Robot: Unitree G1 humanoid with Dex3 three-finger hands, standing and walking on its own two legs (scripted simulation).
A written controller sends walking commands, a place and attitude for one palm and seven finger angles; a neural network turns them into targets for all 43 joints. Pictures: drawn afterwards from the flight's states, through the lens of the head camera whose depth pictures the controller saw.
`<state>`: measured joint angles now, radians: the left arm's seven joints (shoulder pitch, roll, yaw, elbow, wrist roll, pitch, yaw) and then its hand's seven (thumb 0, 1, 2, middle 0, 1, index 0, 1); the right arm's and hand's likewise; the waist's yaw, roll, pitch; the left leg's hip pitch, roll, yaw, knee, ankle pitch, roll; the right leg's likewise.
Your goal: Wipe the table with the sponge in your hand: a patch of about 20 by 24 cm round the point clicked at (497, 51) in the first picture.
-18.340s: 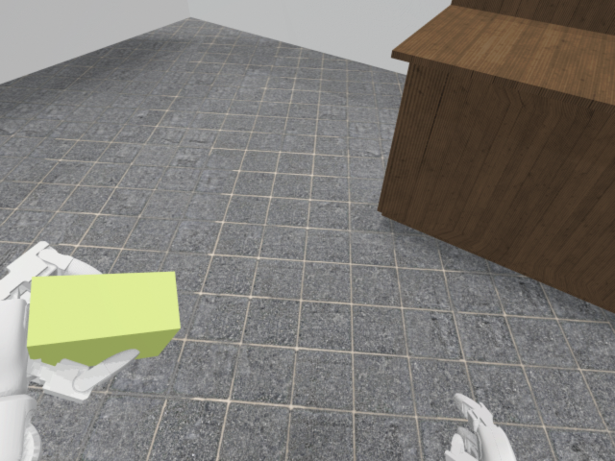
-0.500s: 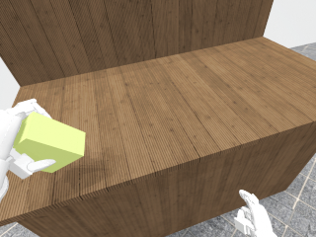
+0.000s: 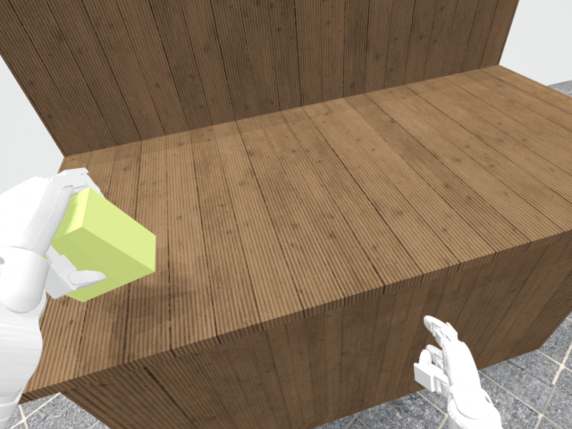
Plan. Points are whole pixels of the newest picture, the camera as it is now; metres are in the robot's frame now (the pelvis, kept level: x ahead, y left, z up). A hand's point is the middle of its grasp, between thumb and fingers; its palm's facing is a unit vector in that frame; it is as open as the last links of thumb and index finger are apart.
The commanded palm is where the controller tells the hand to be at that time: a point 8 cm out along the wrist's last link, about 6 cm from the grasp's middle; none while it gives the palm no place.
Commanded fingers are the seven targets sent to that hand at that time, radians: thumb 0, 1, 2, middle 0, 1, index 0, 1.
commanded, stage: turn the palm down, sponge in hand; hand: left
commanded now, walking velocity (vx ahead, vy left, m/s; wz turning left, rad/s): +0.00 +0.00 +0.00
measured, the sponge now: (97, 255) +0.24 +0.29 +0.17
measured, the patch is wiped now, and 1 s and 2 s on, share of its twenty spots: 0.00 0.00 0.00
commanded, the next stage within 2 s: move the sponge above the wiping area in 0.86 s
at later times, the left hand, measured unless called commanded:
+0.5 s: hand (63, 233) +0.23 +0.30 +0.22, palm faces +0.29 -0.11 -0.95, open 10.1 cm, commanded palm +0.18 +0.29 +0.29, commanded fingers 0.00 0.10 1.30 -1.20 -1.60 -1.20 -1.60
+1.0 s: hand (76, 226) +0.24 +0.28 +0.22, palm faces +0.28 -0.08 -0.96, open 10.1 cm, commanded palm +0.18 +0.28 +0.29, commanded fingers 0.00 0.10 1.30 -1.20 -1.60 -1.20 -1.60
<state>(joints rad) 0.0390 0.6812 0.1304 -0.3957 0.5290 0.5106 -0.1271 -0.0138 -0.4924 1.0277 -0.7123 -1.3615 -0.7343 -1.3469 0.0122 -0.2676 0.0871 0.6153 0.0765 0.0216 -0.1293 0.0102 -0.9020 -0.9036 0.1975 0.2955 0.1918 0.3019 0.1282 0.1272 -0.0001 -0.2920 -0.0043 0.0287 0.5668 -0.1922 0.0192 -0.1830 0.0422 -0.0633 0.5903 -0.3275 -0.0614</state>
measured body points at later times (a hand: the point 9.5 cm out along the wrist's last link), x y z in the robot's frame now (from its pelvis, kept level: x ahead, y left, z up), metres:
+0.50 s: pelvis -0.01 +0.02 +0.01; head -0.04 -0.03 +0.45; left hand +0.21 +0.30 +0.27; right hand +0.26 -0.18 -0.06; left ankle +0.08 +0.11 -0.73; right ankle +0.00 -0.08 -0.73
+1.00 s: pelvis -0.01 +0.00 +0.01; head -0.03 -0.05 +0.45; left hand +0.22 +0.28 +0.27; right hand +0.26 -0.19 -0.06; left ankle +0.08 +0.11 -0.73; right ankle +0.00 -0.08 -0.73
